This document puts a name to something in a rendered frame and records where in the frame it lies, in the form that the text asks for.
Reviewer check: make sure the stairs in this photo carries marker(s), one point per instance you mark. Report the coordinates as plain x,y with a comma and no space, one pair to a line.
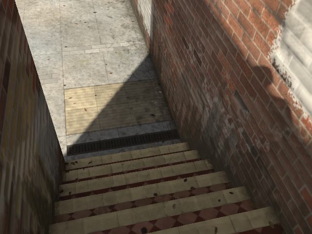
165,189

